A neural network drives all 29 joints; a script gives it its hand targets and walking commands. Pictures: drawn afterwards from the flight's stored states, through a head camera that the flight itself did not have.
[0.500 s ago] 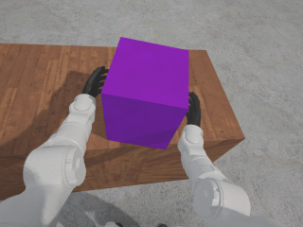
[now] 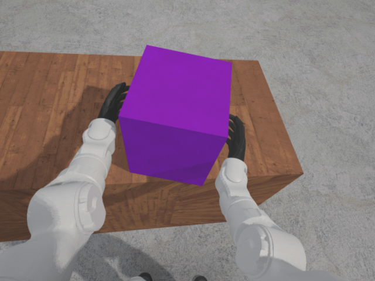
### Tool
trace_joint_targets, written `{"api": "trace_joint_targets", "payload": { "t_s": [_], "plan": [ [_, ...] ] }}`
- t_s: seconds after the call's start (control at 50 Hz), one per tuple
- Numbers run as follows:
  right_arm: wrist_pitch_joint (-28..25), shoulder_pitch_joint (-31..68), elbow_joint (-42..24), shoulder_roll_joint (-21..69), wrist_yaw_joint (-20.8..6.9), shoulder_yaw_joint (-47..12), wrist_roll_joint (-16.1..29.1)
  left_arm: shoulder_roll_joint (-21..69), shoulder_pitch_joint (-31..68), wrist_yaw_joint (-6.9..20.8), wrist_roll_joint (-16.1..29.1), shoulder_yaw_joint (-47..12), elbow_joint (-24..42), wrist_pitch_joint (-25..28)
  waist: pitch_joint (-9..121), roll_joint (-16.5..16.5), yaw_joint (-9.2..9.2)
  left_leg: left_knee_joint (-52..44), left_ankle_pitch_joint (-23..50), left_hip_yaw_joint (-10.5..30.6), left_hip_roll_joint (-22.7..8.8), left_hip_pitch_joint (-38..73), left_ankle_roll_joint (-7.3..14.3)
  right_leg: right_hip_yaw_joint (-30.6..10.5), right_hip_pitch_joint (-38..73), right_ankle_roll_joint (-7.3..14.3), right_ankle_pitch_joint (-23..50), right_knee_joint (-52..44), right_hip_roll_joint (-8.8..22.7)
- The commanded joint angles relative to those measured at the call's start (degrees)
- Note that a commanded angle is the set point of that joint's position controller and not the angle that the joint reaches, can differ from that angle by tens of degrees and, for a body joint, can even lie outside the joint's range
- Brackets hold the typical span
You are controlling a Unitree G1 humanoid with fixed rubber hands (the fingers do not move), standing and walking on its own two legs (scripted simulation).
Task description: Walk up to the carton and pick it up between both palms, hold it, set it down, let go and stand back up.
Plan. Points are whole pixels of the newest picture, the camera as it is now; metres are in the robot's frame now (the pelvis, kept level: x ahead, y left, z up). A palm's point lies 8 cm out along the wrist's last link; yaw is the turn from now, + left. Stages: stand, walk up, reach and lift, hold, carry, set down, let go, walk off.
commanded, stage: reach and lift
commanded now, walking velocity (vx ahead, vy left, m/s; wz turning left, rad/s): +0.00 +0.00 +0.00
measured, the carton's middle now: (176, 121) +0.47 -0.02 +0.00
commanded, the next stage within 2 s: none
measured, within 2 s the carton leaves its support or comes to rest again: leaves its support in 1.08 s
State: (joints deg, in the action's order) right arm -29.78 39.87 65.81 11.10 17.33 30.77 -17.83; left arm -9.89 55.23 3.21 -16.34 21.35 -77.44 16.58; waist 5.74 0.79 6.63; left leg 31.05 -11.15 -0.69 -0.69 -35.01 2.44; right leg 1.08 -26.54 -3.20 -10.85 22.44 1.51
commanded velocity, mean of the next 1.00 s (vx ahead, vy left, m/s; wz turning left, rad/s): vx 0.00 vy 0.00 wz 0.00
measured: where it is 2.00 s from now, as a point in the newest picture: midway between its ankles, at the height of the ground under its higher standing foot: outside the picture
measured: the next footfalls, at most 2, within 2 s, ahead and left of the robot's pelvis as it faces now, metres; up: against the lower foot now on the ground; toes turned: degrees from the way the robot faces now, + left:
none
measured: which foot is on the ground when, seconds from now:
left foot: down 0.00-1.00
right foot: down 0.00-1.00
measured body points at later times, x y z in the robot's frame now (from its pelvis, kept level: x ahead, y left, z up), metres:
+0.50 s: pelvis +0.00 +0.00 +0.00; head +0.09 +0.04 +0.44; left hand +0.46 +0.13 +0.04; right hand +0.37 -0.15 +0.02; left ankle +0.03 +0.08 -0.73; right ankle -0.01 -0.17 -0.73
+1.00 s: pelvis -0.02 -0.01 +0.01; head +0.07 +0.03 +0.45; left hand +0.44 +0.12 +0.05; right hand +0.35 -0.16 +0.02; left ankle +0.03 +0.08 -0.73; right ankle -0.01 -0.17 -0.73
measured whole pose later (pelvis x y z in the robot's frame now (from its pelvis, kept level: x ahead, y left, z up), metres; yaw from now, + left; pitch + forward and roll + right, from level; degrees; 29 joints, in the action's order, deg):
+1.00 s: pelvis -0.02 -0.01 +0.01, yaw +0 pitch +16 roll -3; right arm -35.7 38.0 67.0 11.1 19.3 31.6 -17.8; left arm -7.5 54.6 -0.5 -16.8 19.8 -77.9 21.4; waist 6.2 1.1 5.7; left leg 23.8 -5.6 -0.7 -0.7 -34.4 2.0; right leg 1.1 -26.1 -3.2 -5.5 15.5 1.4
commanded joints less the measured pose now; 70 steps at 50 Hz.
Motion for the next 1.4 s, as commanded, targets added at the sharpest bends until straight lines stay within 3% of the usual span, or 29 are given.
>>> {"api": "trace_joint_targets", "payload": {
  "t_s": [0.0, 0.06, 0.1, 0.12, 0.14, 0.22, 0.24, 0.26, 0.28, 0.32, 0.4, 0.46, 0.56, 0.58, 0.62, 0.64, 0.72, 0.78, 0.82, 0.88, 0.9, 0.96, 1.06, 1.14, 1.2, 1.24, 1.26, 1.3, 1.38],
  "plan": [
    [-1.7, 20.3, 2.1, 33.5, -6.2, -18.1, -8.8, 35.1, 18.4, 11.1, -8.8, -8.3, -2.6, 1.5, 27.5, -5.1, 0.32, 1.2, 28.4, -2.2, -1.7, 29.4, -6.0, 5.0, 8.2, 2.9, 22.9, -2.6, -4.6],
    [-2.6, 20.1, 2.7, 33.8, -6.4, -17.7, -8.4, 37.1, 18.5, 10.4, -8.5, -10.1, -1.4, 1.6, 28.6, -6.9, 1.02, 1.2, 32.1, -1.5, -2.3, 30.7, -7.1, 5.6, 6.5, 3.6, 22.2, -3.7, -4.8],
    [-2.7, 19.9, 2.7, 33.5, -6.6, -17.6, -8.1, 36.9, 17.8, 10.2, -9.0, -9.7, -1.5, 1.4, 28.1, -7.7, 0.28, 1.3, 33.0, -1.5, -2.2, 32.2, -7.4, 5.8, 5.6, 3.9, 20.7, -4.6, -4.9],
    [-3.1, 20.1, 3.0, 33.4, -6.5, -17.3, -8.3, 37.9, 18.7, 10.0, -8.5, -11.1, -0.8, 1.5, 28.7, -8.1, 1.48, 1.3, 34.4, -1.5, -2.7, 32.4, -7.8, 6.1, 5.2, 4.0, 21.2, -4.8, -5.0],
    [-3.2, 20.3, 1.8, 33.6, -6.5, -18.2, -8.2, 37.5, 17.7, 10.0, -8.6, -10.2, -1.1, 1.5, 28.9, -6.6, 0.23, 1.3, 33.6, -1.5, -2.5, 31.7, -7.3, 6.0, 6.2, 3.9, 21.2, -4.6, -5.1],
    [-3.0, 21.6, 2.6, 33.5, -6.8, -15.7, -8.9, 37.8, 19.0, 9.6, -9.1, -10.5, -1.9, 1.2, 28.4, -7.5, 0.36, 0.7, 30.4, -1.6, -2.7, 30.5, -7.4, 5.9, 4.9, 4.3, 18.0, -5.1, -4.8],
    [-3.5, 21.1, 2.4, 33.5, -6.7, -16.5, -8.3, 38.9, 19.0, 9.6, -8.4, -11.7, -1.8, 1.4, 28.8, -7.3, 1.27, 0.6, 31.6, -1.4, -3.0, 31.9, -7.7, 6.3, 4.5, 4.5, 18.7, -5.3, -5.1],
    [-4.1, 21.5, 1.8, 34.0, -6.7, -17.2, -8.8, 39.0, 18.5, 9.4, -8.9, -11.4, -0.8, 2.1, 30.5, -7.6, 0.18, 1.0, 33.4, -1.7, -2.8, 31.9, -7.7, 6.1, 5.5, 4.4, 19.9, -5.1, -5.1],
    [-4.5, 22.2, 2.0, 33.7, -6.8, -16.5, -8.2, 39.0, 19.9, 9.2, -8.6, -12.1, -1.5, 1.9, 30.6, -8.4, 0.88, 0.7, 34.0, -1.6, -3.0, 33.1, -8.1, 6.4, 4.6, 4.4, 20.0, -5.7, -5.1],
    [-5.1, 23.5, 1.4, 33.8, -7.0, -17.4, -8.4, 38.5, 20.6, 8.9, -8.6, -11.1, -1.5, 2.8, 31.6, -7.3, -0.87, 0.6, 34.4, -2.1, -2.9, 32.5, -7.7, 5.9, 6.1, 4.1, 20.2, -5.5, -5.0],
    [-6.7, 23.6, 1.9, 34.8, -6.6, -17.6, -8.9, 38.8, 22.1, 8.9, -8.4, -12.6, -0.6, 4.4, 33.9, -7.8, 0.1, 0.3, 36.1, -2.2, -3.0, 33.4, -8.0, 6.2, 6.5, 4.0, 23.0, -6.0, -4.9],
    [-8.7, 24.7, 1.1, 34.5, -6.7, -18.7, -8.9, 39.8, 22.4, 8.3, -8.1, -13.4, 0.3, 5.9, 36.6, -8.2, -0.54, 0.7, 40.3, -1.9, -3.3, 36.2, -8.7, 6.5, 6.2, 4.2, 24.4, -6.7, -5.3],
    [-10.7, 27.5, 0.5, 34.5, -6.9, -19.6, -9.2, 39.3, 25.1, 8.0, -8.1, -13.8, 1.5, 7.7, 38.3, -7.3, -1.84, -0.8, 39.3, -2.5, -3.3, 37.0, -8.4, 6.6, 6.5, 4.1, 25.0, -7.4, -5.5],
    [-11.1, 27.9, 0.8, 34.0, -7.1, -19.3, -9.3, 39.8, 26.4, 7.9, -8.4, -14.3, 2.4, 8.2, 39.1, -8.6, -1.86, -0.4, 39.6, -2.7, -3.1, 37.3, -8.6, 6.4, 5.7, 4.4, 24.6, -7.5, -5.4],
    [-11.6, 29.2, -0.3, 33.6, -7.1, -19.4, -9.5, 39.5, 26.7, 7.6, -7.9, -14.3, 1.5, 8.9, 40.5, -8.0, -2.0, -1.2, 37.9, -2.7, -3.1, 37.9, -8.5, 6.6, 5.8, 4.3, 23.6, -7.9, -5.4],
    [-11.8, 29.7, 0.2, 33.2, -7.1, -18.6, -10.0, 40.3, 27.2, 7.4, -7.8, -15.2, 1.8, 8.9, 40.8, -9.0, -1.3, -1.1, 37.4, -2.5, -3.5, 38.5, -8.8, 6.8, 4.0, 4.7, 22.2, -8.1, -5.6],
    [-12.0, 30.5, 0.0, 32.9, -7.3, -18.5, -9.7, 40.4, 28.0, 6.9, -6.9, -15.8, 1.9, 9.2, 41.7, -9.2, -1.97, -1.8, 35.5, -2.6, -3.3, 38.3, -8.6, 6.4, 3.8, 5.0, 20.4, -8.9, -5.6],
    [-11.8, 30.3, -0.1, 32.9, -7.4, -19.9, -9.5, 39.5, 27.5, 6.8, -6.6, -15.5, 1.3, 9.3, 41.8, -8.1, -2.86, -2.6, 33.7, -2.6, -3.1, 37.5, -8.1, 6.5, 4.3, 5.0, 20.2, -9.0, -5.8],
    [-11.1, 31.3, 0.4, 32.1, -7.4, -18.6, -9.3, 40.4, 30.8, 6.7, -5.4, -16.8, 2.4, 9.2, 41.9, -9.2, -1.53, -2.7, 32.5, -2.5, -3.1, 38.9, -8.5, 6.5, 2.5, 5.2, 18.1, -9.1, -5.8],
    [-10.7, 33.7, -2.5, 31.8, -8.0, -19.3, -9.2, 40.6, 31.0, 6.3, -4.4, -16.5, 2.2, 8.9, 43.7, -8.4, -2.93, -3.5, 28.7, -2.8, -2.9, 38.0, -7.9, 6.0, 3.1, 5.4, 15.8, -9.0, -5.8],
    [-10.4, 33.4, -1.6, 31.9, -8.0, -19.0, -9.0, 40.9, 31.8, 6.2, -4.1, -17.3, 2.7, 8.9, 43.2, -9.4, -2.26, -3.3, 28.2, -2.7, -2.8, 38.0, -8.2, 5.9, 2.5, 5.6, 15.3, -9.0, -5.7],
    [-9.2, 34.9, -2.5, 31.9, -8.4, -19.6, -8.5, 41.2, 32.8, 5.9, -3.2, -17.0, 3.2, 8.1, 43.4, -8.5, -2.89, -3.9, 26.7, -2.8, -2.6, 37.5, -7.7, 5.5, 2.9, 5.3, 14.6, -8.6, -5.7],
    [-7.7, 34.9, -3.0, 32.2, -8.9, -21.8, -6.8, 41.7, 33.9, 5.7, -1.1, -18.2, 4.4, 7.6, 45.1, -8.7, -2.68, -3.2, 29.3, -2.8, -2.1, 39.3, -7.8, 5.2, 4.2, 4.9, 16.8, -8.1, -5.8],
    [-6.0, 36.8, -6.9, 31.9, -9.1, -25.4, -3.6, 43.3, 32.0, 5.6, 1.0, -19.7, 4.3, 6.2, 48.4, -8.5, -3.52, -1.8, 33.1, -2.0, -2.2, 40.4, -7.8, 4.8, 5.6, 4.8, 20.5, -7.1, -6.4],
    [-5.0, 38.5, -10.3, 31.6, -9.3, -28.4, -1.0, 45.4, 29.7, 5.5, 2.7, -22.2, 6.1, 5.1, 51.9, -9.6, -3.1, -0.4, 37.2, -0.9, -2.2, 42.9, -8.4, 4.5, 6.3, 4.6, 23.6, -6.4, -6.8],
    [-3.4, 37.5, -12.7, 33.1, -9.1, -31.3, 1.0, 44.7, 28.9, 6.0, 3.2, -22.6, 8.5, 4.3, 50.8, -8.0, -3.34, 0.1, 39.0, -0.6, -1.8, 42.8, -7.7, 4.1, 9.6, 3.9, 27.1, -6.0, -6.8],
    [-2.8, 38.9, -11.6, 31.9, -9.2, -30.6, 1.6, 45.7, 30.3, 6.0, 3.5, -22.9, 8.0, 3.8, 50.3, -8.9, -2.71, 0.0, 37.4, -0.4, -1.9, 42.8, -8.1, 4.1, 8.4, 4.1, 24.9, -6.1, -6.8],
    [-1.4, 40.0, -15.6, 32.2, -9.3, -33.4, 3.4, 46.9, 29.5, 6.3, 4.5, -24.7, 9.6, 3.0, 50.4, -8.5, -2.66, 0.6, 38.6, -0.1, -1.7, 43.4, -7.9, 3.6, 10.0, 3.9, 26.1, -5.7, -7.0],
    [1.5, 45.5, -20.2, 31.3, -9.7, -35.7, 6.3, 49.6, 30.4, 5.8, 5.1, -26.3, 11.1, 0.6, 48.5, -9.0, -3.15, -0.7, 33.9, 0.3, -1.8, 44.2, -7.5, 3.4, 8.6, 4.3, 19.8, -6.5, -7.2]
  ]
}}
